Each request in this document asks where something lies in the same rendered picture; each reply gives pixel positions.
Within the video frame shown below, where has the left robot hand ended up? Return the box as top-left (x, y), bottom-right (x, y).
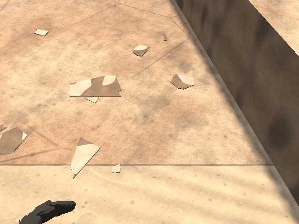
top-left (19, 200), bottom-right (76, 224)

